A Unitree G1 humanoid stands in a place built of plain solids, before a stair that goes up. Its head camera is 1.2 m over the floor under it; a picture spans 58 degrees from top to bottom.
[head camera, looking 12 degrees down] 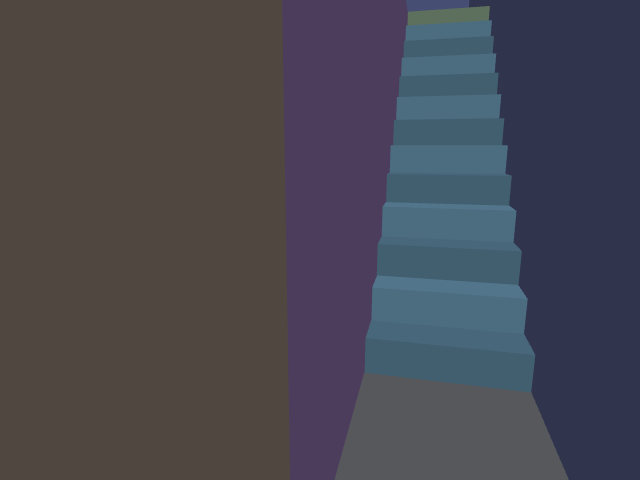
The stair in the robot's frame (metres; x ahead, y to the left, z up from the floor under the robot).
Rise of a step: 0.20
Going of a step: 0.25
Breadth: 0.84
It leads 14 degrees to the right of straight ahead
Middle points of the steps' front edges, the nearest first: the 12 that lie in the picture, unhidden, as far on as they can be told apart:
2.06 -0.65 0.20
2.31 -0.71 0.41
2.55 -0.77 0.61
2.80 -0.83 0.81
3.04 -0.89 1.02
3.29 -0.95 1.22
3.53 -1.01 1.43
3.78 -1.06 1.63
4.02 -1.12 1.83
4.27 -1.18 2.04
4.51 -1.24 2.24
4.76 -1.30 2.44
